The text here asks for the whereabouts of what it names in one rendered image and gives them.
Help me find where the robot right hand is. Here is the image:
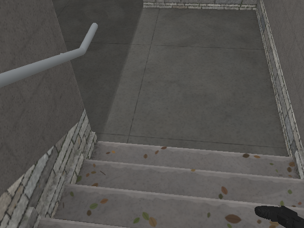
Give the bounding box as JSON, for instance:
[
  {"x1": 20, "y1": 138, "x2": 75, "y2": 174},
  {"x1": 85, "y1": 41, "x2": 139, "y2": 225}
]
[{"x1": 255, "y1": 205, "x2": 304, "y2": 228}]

